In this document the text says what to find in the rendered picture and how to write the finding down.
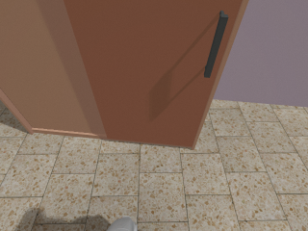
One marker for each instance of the robot left thigh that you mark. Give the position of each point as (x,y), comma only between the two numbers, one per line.
(123,224)

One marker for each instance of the handle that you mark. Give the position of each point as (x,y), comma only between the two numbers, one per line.
(222,21)

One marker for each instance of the wardrobe door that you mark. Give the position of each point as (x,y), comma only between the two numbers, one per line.
(41,67)
(145,60)

